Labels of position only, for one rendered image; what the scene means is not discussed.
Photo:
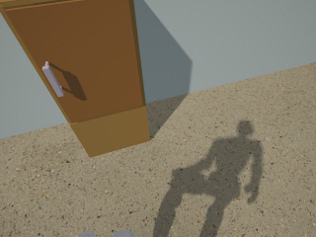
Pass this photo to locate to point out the handle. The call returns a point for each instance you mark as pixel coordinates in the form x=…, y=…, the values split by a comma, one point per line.
x=52, y=80

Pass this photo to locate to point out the cupboard door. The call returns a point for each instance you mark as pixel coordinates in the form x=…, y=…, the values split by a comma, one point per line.
x=90, y=48

